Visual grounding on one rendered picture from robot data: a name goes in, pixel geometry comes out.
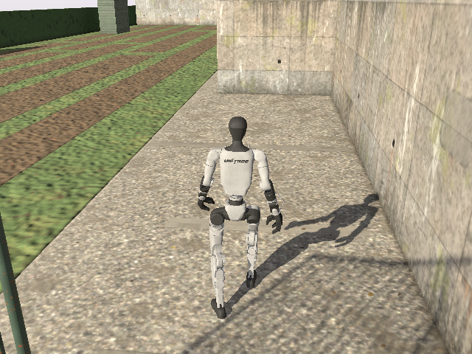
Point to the right robot forearm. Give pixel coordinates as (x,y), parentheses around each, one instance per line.
(272,200)

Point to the robot right upper arm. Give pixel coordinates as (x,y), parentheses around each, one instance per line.
(263,169)

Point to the left robot forearm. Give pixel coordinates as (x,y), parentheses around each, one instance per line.
(203,190)

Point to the left robot hand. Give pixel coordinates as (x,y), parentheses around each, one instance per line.
(207,200)

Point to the humanoid robot torso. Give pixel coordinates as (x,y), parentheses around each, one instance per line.
(236,176)

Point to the robot right thigh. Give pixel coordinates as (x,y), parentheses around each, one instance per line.
(253,221)

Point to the right robot hand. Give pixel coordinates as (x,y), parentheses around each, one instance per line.
(278,222)

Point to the robot left upper arm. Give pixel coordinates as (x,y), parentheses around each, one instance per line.
(213,156)

